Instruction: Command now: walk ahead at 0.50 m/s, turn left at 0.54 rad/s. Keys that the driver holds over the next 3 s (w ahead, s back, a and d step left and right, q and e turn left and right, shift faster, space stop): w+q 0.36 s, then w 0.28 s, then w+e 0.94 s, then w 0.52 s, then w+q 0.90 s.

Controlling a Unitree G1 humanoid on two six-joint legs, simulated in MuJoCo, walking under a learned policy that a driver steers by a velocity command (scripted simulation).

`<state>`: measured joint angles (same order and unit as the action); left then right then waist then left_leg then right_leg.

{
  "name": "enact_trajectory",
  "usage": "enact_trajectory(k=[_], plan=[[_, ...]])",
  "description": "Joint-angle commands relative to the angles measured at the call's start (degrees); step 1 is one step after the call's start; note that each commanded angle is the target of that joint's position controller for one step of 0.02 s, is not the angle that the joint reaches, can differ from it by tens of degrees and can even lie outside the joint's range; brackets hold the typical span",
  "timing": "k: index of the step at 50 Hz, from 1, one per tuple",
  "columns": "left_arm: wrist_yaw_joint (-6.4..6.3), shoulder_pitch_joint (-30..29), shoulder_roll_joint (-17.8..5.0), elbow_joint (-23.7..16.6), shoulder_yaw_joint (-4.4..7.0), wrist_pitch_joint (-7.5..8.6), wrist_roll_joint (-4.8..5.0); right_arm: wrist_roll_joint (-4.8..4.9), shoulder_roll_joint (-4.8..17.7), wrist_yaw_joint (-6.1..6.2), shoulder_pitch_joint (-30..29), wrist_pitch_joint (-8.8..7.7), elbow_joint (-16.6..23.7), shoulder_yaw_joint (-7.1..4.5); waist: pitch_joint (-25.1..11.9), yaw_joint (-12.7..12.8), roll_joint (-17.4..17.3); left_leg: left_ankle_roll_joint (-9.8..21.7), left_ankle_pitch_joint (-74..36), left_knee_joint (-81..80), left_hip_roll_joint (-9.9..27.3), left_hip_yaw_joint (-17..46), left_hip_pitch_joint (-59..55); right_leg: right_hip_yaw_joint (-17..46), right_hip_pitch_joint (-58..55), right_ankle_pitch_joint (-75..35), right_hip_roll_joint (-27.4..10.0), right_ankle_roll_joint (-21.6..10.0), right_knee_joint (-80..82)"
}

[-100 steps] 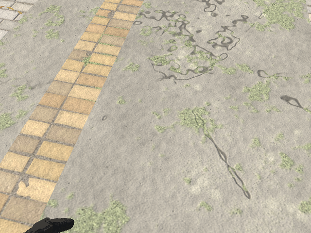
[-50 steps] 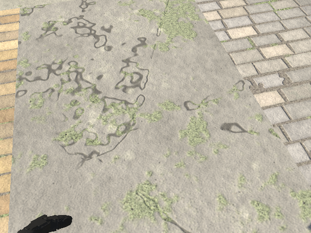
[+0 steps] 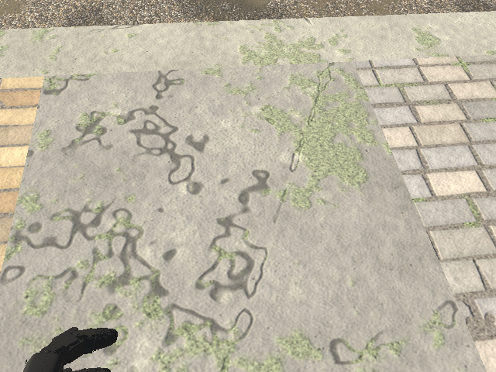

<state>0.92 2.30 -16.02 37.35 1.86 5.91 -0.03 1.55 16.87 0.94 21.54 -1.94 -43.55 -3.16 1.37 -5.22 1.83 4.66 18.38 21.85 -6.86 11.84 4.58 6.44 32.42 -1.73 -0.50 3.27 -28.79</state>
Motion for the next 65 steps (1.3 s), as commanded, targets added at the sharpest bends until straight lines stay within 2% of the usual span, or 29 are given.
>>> enact_trajectory(k=[1,3,4,5,6,7,8,12,18,24,27,29,30,31,32,33,36,41,46,50,53,55,56,57,58,59,60,62,65], plan=[[0.24,-2.7,-7.1,-4.4,2.51,1.72,0.51,-0.02,9.3,0.6,0.1,0.13,2.7,-2.73,-1.2,2.6,-8.9,5.6,-18.4,-0.1,14.5,13.7,1.0,-0.8,-7.5,4.1,1.4,-2.0,2.6],[-0.42,7.5,-9.8,-2.2,3.97,2.19,-0.19,-0.42,6.7,0.19,-1.7,0.17,3.8,-1.88,-7.9,8.2,-7.9,3.0,-22.7,11.4,10.6,11.0,4.3,-0.3,-24.8,3.8,-1.7,-6.0,4.9],[-0.99,16.4,-12.9,-1.5,4.8,2.0,-0.76,-1.58,3.5,0.03,-0.9,-0.04,5.1,-0.7,-16.6,11.3,-1.1,0.8,-11.4,27.1,6.5,5.6,12.1,9.7,-40.3,7.3,-11.7,-9.6,3.4],[-0.55,19.4,-15.6,0.7,5.55,1.08,-0.86,0.25,1.1,-0.05,7.2,-0.49,6.5,0.15,-21.4,7.2,18.6,-2.2,16.1,43.0,0.0,-0.5,32.1,35.3,-54.9,19.9,-23.0,-18.3,8.2],[-0.33,17.5,-9.9,-0.4,4.4,0.78,0.38,0.72,7.3,0.13,6.1,-0.45,4.7,-0.9,-15.8,8.4,11.0,-3.0,14.1,49.6,5.4,0.2,38.1,36.8,-50.9,30.5,-22.9,-16.7,10.5],[-0.6,15.4,-7.1,-0.7,3.65,0.47,0.36,0.32,9.8,0.04,-0.3,-0.21,5.5,-1.74,-8.5,9.9,5.4,-3.6,8.5,50.8,7.0,-1.4,39.4,27.5,-43.9,28.2,-20.2,-14.4,11.5],[-0.61,12.9,-6.6,-0.7,3.29,0.2,-0.17,-0.18,9.1,0.08,-3.2,-0.03,6.1,-1.8,-4.5,9.0,1.4,-4.2,4.5,50.0,8.8,-3.1,37.9,20.7,-37.3,20.5,-17.8,-13.3,12.7],[-0.65,10.6,-4.9,1.4,2.84,0.59,-0.32,0.2,4.8,-0.93,-4.8,0.65,7.6,-1.59,-0.4,6.3,4.5,-5.0,-0.6,44.6,12.7,-5.5,34.2,6.5,-27.0,8.1,-13.4,-13.4,17.9],[-0.79,10.5,-8.5,4.1,3.94,0.45,-0.16,-0.24,3.0,-2.06,-11.2,0.4,10.0,-0.77,0.7,7.1,1.7,-5.8,-14.1,29.7,13.7,-7.5,35.9,-5.5,-28.1,-2.8,-13.0,-13.9,20.3],[-0.46,16.6,-11.1,8.6,4.3,-0.85,1.58,-0.3,1.9,-3.6,-21.2,-0.72,13.5,0.09,3.4,9.7,0.9,-2.6,-16.0,14.2,10.6,-11.3,31.1,-9.6,-33.0,-6.2,-14.8,-12.7,19.5],[-0.77,16.6,-13.2,9.9,4.68,-1.93,2.23,-0.99,4.9,-3.71,-17.4,-0.65,13.4,-1.31,-0.3,5.3,3.2,0.5,-9.4,10.3,6.7,-14.6,21.9,-11.5,-37.0,-27.7,-15.6,-11.0,10.2],[-1.39,16.5,-11.1,9.7,3.46,-2.14,1.36,-0.93,10.5,-2.59,-0.8,-0.13,8.7,-4.25,-10.2,-3.2,1.1,3.9,-15.2,8.6,6.9,-11.9,-5.7,-15.4,-24.7,-25.5,-11.5,-7.3,-11.7],[-0.68,21.9,-4.3,6.9,0.81,-1.17,-0.45,-1.47,17.5,-1.89,4.0,-0.04,8.0,-5.49,-19.2,-0.7,-13.0,13.5,-9.8,7.8,23.7,16.1,-29.4,-15.4,0.2,11.4,-3.3,-3.2,-36.0],[-0.17,21.2,-6.1,8.8,1.0,0.16,0.28,-0.96,13.7,-1.98,5.3,-0.27,8.4,-4.29,-27.3,-2.0,-11.7,16.9,-6.8,-1.0,29.4,32.6,-30.8,-3.8,5.7,35.9,0.6,-3.1,-45.4],[0.22,15.2,-10.3,6.8,2.41,0.65,2.64,-1.3,10.9,-2.38,2.2,-0.76,7.9,-3.1,-18.1,-2.2,-8.7,13.7,-6.8,-2.3,27.0,23.3,-24.1,-2.0,10.7,32.9,-2.4,-3.9,-47.8],[0.08,12.1,-9.4,5.9,2.07,0.83,3.07,-1.25,9.2,-2.36,-1.6,-1.08,7.8,-2.61,-11.1,-0.5,-7.2,11.5,-10.6,-3.1,24.7,14.4,-15.2,-3.1,11.0,28.0,-5.0,-4.4,-44.9],[-0.25,14.8,-7.4,7.9,2.25,-1.12,1.63,-2.07,4.7,-2.57,-8.3,-2.32,7.4,-1.44,-4.5,5.1,-7.5,8.8,-17.3,-9.2,19.9,1.7,1.7,-2.6,2.0,18.6,-8.7,-3.4,-37.8],[-0.83,11.8,-4.9,7.4,2.14,-3.13,1.49,-2.84,5.5,-1.82,-7.7,-4.35,4.0,-2.02,0.2,5.5,-5.4,8.2,-21.4,-14.6,19.6,-8.2,4.6,0.2,6.2,7.4,-7.5,-1.4,-29.3],[0.68,4.2,-2.9,5.2,1.32,-2.3,1.1,-2.34,7.0,-0.85,-6.4,-4.24,1.8,-2.27,2.7,2.6,-4.3,5.5,-21.9,-16.3,19.0,-16.1,1.8,-3.5,4.9,-5.9,-5.5,-2.5,-12.9],[2.13,-1.1,-2.7,1.9,0.94,-2.24,1.05,-1.4,8.1,-0.45,-3.0,-2.76,-0.9,-2.83,4.5,0.7,-3.4,4.7,-26.6,-13.2,21.9,-18.3,-7.7,-5.6,8.5,-1.8,-4.6,-4.7,-7.0],[3.11,-0.3,-4.2,0.1,1.66,-2.41,1.04,-0.93,10.0,0.29,-3.9,-1.15,-1.2,-3.42,2.0,2.8,-5.5,2.9,-47.4,-5.1,22.8,-20.4,-12.5,-9.8,4.7,7.3,-1.4,-7.5,-6.0],[2.91,9.1,-7.6,1.5,3.61,-2.84,1.11,-0.92,11.1,1.06,-5.1,-0.04,-0.7,-3.62,-4.5,8.4,-6.8,0.8,-62.7,9.9,21.3,-22.4,-11.0,-12.8,-8.8,11.0,3.2,-10.3,-5.6],[2.1,18.4,-11.1,3.5,5.49,-3.05,1.25,-0.92,10.4,1.44,-5.4,0.0,-0.3,-3.18,-9.4,13.3,-4.6,-1.3,-56.3,23.6,18.8,-23.4,-2.8,-9.9,-24.1,8.0,3.8,-12.8,-2.3],[0.91,23.6,-17.7,4.1,7.24,-3.41,1.41,-2.71,4.4,0.91,-0.4,-1.15,2.2,-1.2,-16.2,11.2,8.4,-5.1,-19.7,45.3,11.6,-22.8,20.2,14.9,-46.4,9.0,-10.7,-21.3,-2.0],[1.1,22.7,-17.0,2.7,6.53,-2.81,1.69,-2.4,2.6,-0.17,-0.8,-3.48,3.1,0.1,-24.0,10.0,10.3,-6.3,15.7,58.0,1.9,-10.5,34.9,42.5,-56.8,17.4,-19.1,-29.4,8.7],[1.08,22.0,-12.9,2.6,5.35,-2.44,1.15,0.02,7.2,-1.24,-7.4,-5.28,4.3,-1.11,-19.3,12.8,5.1,-4.8,12.4,59.5,6.1,-4.8,41.2,36.3,-54.4,19.4,-17.6,-25.7,11.3],[0.91,19.3,-10.8,2.4,4.83,-2.14,1.13,0.79,7.3,-1.51,-10.6,-6.24,5.5,-0.9,-12.2,11.7,2.2,-3.6,7.3,55.4,8.7,-5.8,42.1,28.1,-46.5,17.0,-15.4,-23.2,11.6],[0.58,12.6,-7.4,0.8,3.67,-2.11,0.8,-1.62,7.5,-0.82,-11.0,-6.09,4.9,-1.51,-4.8,6.8,-1.4,-4.3,1.6,45.2,12.5,-6.6,35.3,17.6,-30.8,5.3,-11.0,-20.4,13.3],[-0.18,10.7,-7.9,-0.4,3.73,-2.08,0.45,-2.43,5.7,-0.79,-8.6,-4.17,4.8,-1.43,-3.5,4.1,0.5,-7.0,-1.4,38.9,12.8,-8.0,29.8,12.5,-21.5,-3.8,-8.4,-20.8,15.8]])
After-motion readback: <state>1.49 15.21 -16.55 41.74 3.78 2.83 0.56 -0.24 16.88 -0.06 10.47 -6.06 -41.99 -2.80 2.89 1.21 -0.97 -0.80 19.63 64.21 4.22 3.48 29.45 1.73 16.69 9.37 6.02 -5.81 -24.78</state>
